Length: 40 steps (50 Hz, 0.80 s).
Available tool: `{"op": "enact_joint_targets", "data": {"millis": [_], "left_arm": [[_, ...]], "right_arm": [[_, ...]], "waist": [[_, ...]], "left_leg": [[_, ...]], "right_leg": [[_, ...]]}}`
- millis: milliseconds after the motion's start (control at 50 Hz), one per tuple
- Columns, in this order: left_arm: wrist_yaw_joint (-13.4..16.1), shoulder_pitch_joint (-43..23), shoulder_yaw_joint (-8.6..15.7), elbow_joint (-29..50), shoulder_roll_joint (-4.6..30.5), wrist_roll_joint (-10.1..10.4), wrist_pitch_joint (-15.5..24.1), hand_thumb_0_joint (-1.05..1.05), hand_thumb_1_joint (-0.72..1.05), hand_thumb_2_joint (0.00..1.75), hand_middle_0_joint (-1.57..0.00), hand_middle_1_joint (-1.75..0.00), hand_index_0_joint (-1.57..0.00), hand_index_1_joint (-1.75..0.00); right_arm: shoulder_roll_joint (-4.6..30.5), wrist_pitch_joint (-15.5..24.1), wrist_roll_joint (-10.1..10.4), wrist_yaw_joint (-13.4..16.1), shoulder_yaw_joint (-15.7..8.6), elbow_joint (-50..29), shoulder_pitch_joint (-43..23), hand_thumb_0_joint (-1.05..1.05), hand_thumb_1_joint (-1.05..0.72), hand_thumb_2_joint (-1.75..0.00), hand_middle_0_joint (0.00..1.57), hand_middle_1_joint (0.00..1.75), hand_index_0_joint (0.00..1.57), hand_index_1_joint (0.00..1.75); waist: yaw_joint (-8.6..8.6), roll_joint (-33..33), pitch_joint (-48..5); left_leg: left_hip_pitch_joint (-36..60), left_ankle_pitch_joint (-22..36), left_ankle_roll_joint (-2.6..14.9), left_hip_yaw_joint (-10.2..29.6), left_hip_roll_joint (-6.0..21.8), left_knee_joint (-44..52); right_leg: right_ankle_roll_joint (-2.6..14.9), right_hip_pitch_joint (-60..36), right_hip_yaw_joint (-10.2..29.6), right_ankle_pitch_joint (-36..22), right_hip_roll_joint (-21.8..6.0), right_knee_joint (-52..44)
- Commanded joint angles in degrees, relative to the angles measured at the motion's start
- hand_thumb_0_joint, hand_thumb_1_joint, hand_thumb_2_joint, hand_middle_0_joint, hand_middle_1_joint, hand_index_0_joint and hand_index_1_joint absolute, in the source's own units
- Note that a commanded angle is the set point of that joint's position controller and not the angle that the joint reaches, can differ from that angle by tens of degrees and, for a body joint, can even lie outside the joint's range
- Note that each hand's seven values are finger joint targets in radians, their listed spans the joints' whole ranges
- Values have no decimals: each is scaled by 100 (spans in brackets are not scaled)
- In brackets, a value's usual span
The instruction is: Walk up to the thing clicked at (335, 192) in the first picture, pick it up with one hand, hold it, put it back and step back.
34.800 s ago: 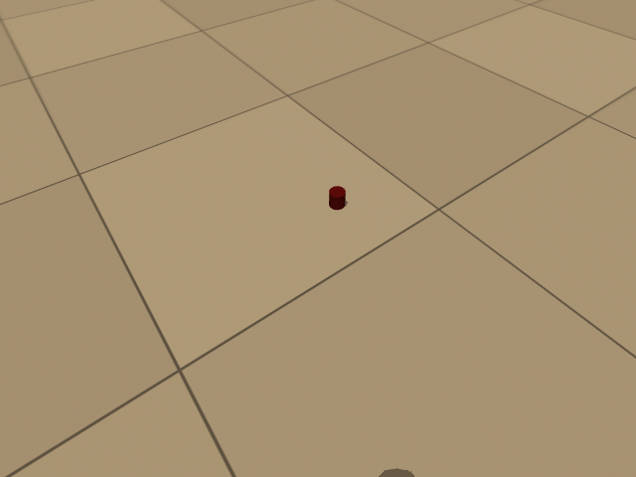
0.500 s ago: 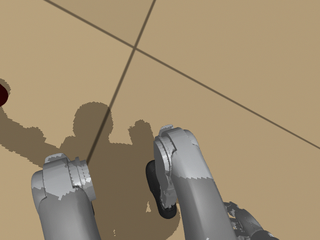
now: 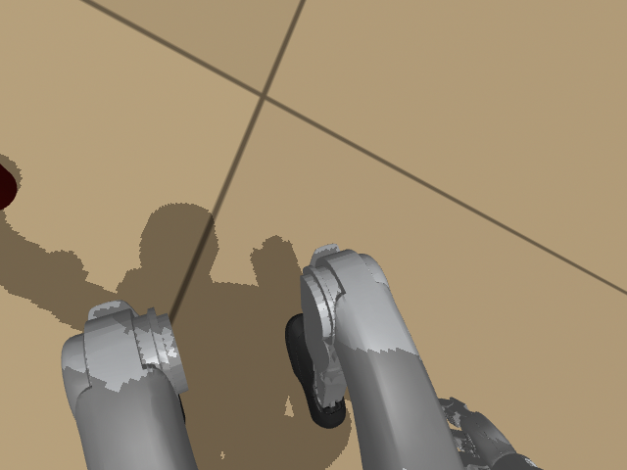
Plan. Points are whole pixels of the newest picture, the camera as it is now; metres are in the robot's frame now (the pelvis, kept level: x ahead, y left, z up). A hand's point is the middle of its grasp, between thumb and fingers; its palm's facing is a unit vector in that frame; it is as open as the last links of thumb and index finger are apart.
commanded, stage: approach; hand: left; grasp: from above
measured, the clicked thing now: out of the picture +0.50 +0.34 -0.29
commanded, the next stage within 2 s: close in in 0.74 s
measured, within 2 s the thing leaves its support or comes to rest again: neither
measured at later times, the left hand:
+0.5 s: hand out of the picture +0.51 +0.32 -0.16, palm faces -0.37 -0.08 -0.93, open 14.1 cm
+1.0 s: hand out of the picture +0.49 +0.36 -0.18, palm faces -0.44 -0.10 -0.89, open 14.1 cm
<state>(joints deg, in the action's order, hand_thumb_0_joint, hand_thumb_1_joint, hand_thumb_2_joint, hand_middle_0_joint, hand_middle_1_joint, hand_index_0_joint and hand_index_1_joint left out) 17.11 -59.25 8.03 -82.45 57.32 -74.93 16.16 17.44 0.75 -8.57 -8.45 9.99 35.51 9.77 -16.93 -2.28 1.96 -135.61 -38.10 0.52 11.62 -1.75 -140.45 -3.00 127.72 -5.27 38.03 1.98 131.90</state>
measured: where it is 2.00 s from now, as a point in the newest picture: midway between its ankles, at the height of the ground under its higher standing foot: (249, 420)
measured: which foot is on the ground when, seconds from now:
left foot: down 0.00-1.00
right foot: down 0.00-1.00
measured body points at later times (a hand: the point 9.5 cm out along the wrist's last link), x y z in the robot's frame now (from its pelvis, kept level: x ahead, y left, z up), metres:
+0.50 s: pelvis +0.00 +0.00 +0.00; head +0.25 +0.11 +0.35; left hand +0.53 +0.32 -0.11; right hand +0.05 -0.27 -0.07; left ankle +0.07 +0.12 -0.29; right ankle +0.12 -0.14 -0.29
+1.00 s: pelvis +0.00 -0.01 +0.00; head +0.27 +0.11 +0.34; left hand +0.51 +0.36 -0.13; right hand +0.06 -0.28 -0.07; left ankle +0.07 +0.12 -0.29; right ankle +0.12 -0.14 -0.29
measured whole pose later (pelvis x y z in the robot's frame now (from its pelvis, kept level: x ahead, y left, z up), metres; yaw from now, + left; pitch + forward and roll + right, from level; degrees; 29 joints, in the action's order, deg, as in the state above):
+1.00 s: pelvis +0.00 -0.01 +0.00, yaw +0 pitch +32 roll -14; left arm 15.6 -63.1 4.7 -81.9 58.0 -73.1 14.7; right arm 19.1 1.0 -9.3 -7.5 11.0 34.8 9.2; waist -18.0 -3.7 4.1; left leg -135.6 -38.7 -0.8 12.7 -1.7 -141.0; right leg -3.1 128.4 -6.1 38.0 2.0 132.5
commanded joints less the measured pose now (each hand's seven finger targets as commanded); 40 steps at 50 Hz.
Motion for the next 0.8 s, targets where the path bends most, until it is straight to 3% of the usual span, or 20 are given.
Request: {"op": "enact_joint_targets", "data": {"millis": [0,120,220,300,380,460,480,560,580,680,720,780], "left_arm": [[168,-1662,208,956,1597,66,36,0,-58,103,-6,-101,-5,-102],[171,-1792,115,1031,1474,42,83,0,-56,102,-8,-106,-8,-106],[190,-2208,-348,924,831,62,69,0,-57,102,-7,-105,-7,-106],[349,-2683,-452,983,806,34,15,0,-55,100,-7,-107,-7,-106],[546,-2640,-280,642,1005,-99,-231,0,-55,100,-7,-105,-8,-105],[667,-2308,-142,326,1137,-145,-606,0,-55,100,-7,-105,-7,-105],[641,-2161,-180,118,1038,-100,-705,0,-55,100,-8,-104,-8,-104],[461,-1725,-29,220,1356,107,-946,0,-55,99,-8,-103,-8,-103],[379,-1539,10,61,1341,194,-977,0,-56,100,-8,-103,-8,-103],[29,-1794,58,671,1537,531,-730,0,-56,99,-7,-104,-7,-104],[-5,-2051,160,970,1755,509,-522,0,-58,101,-8,-104,-7,-104],[-46,-2366,138,1326,1735,395,-232,0,-59,102,-7,-105,-6,-105]], "right_arm": [[1733,-43,-16,52,-590,-16,1160,0,-90,-90,20,30,20,30],[1665,-46,-34,46,-586,44,1185,0,-90,-90,20,30,20,30],[1646,20,-36,68,-573,134,1243,0,-90,-90,20,30,20,30],[1655,75,-58,85,-548,184,1330,0,-90,-89,20,30,20,30],[1698,84,-46,84,-564,92,1354,0,-90,-89,20,30,20,30],[1636,68,4,39,-484,-63,1245,0,-90,-89,20,30,20,30],[1610,83,20,26,-477,-85,1229,0,-90,-89,20,30,20,30],[1648,89,103,15,-399,-199,1180,0,-90,-89,20,30,20,30],[1689,88,112,16,-421,-226,1158,0,-90,-90,20,30,20,30],[1766,91,102,90,-372,-220,1160,0,-90,-90,20,30,20,30],[1778,89,69,132,-357,-234,1128,0,-90,-90,20,30,20,30],[1737,62,-13,159,-395,-75,1307,0,-91,-90,20,30,20,30]], "waist": [[-58,2739,-3902],[-86,2708,-3839],[-404,2589,-3535],[-492,2743,-3742],[-330,3175,-3982],[-191,3067,-4030],[-246,2849,-3963],[-137,2366,-3936],[-179,2098,-3776],[-300,1821,-3728],[-335,1966,-3981],[-363,2533,-4097]], "left_leg": [[3733,1310,-29,-413,131,1591],[3553,993,5,-504,145,1588],[3452,715,-9,-402,172,1627],[3494,868,-21,-435,181,1574],[3884,1180,-114,-374,194,1751],[3557,1296,-22,-593,133,1697],[3460,1238,26,-609,126,1643],[3020,1372,145,-739,96,1521],[2804,1282,170,-725,94,1487],[2506,825,175,-712,115,1366],[2666,812,132,-676,149,1286],[3146,909,13,-647,177,1308]], "right_leg": [[527,-1288,-678,-1292,90,-996],[519,-1314,-638,-1133,106,-1074],[528,-1007,-694,-998,115,-1087],[503,-1145,-701,-1204,121,-1046],[527,-1008,-705,-1405,70,-875],[531,-1314,-603,-1549,100,-960],[526,-1311,-585,-1516,121,-997],[478,-1862,-469,-1630,151,-1125],[472,-1899,-469,-1538,145,-1171],[481,-2115,-481,-1047,148,-1315],[490,-2196,-513,-1015,174,-1292],[531,-2036,-563,-1039,164,-1247]]}}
